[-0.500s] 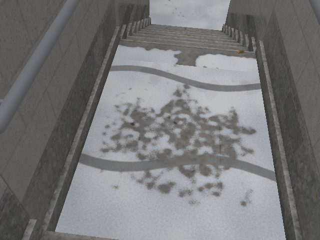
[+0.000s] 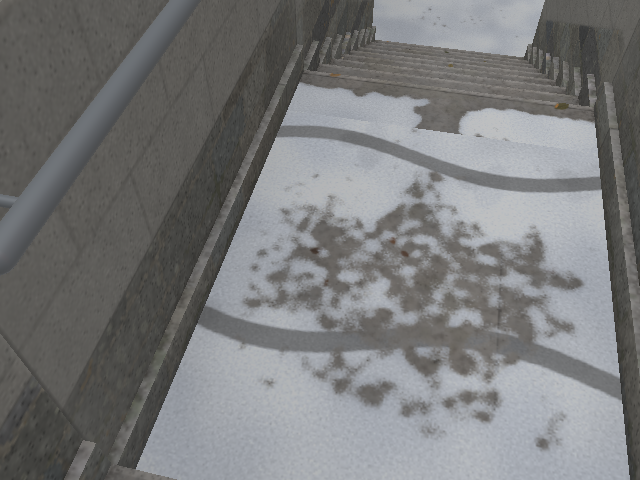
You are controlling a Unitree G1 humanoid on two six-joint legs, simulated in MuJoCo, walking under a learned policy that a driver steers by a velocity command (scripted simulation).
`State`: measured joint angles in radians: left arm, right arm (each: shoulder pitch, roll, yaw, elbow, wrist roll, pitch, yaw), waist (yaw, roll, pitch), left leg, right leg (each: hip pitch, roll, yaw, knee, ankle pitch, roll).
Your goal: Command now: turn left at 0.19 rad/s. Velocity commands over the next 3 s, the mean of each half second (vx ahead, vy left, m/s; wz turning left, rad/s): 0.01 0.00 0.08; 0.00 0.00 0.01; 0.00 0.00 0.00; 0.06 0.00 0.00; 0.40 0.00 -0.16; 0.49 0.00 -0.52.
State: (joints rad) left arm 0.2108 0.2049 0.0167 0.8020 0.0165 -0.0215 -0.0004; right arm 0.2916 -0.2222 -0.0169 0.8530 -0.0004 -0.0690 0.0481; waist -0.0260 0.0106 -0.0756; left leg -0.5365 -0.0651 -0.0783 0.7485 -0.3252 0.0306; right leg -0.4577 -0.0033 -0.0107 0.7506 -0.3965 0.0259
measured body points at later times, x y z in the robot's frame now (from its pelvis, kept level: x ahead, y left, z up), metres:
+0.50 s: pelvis +0.00 -0.03 +0.03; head +0.01 -0.03 +0.48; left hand +0.09 +0.21 -0.11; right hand +0.08 -0.26 -0.12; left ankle -0.01 +0.10 -0.71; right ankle -0.02 -0.12 -0.71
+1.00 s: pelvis -0.02 -0.04 +0.03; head -0.02 -0.06 +0.48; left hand -0.01 +0.19 -0.11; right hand +0.03 -0.27 -0.13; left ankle -0.01 +0.10 -0.71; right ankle -0.02 -0.12 -0.71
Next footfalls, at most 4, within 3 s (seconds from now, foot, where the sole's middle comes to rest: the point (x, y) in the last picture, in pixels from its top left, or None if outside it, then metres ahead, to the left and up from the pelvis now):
0.24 left None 0.03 0.10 -0.75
2.56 right None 0.33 -0.11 -0.90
2.92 left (301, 441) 0.69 0.07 -1.05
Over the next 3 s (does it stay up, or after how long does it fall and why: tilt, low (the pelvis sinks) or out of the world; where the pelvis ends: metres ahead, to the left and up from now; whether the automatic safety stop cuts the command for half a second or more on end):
stays up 0.56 -0.01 -0.29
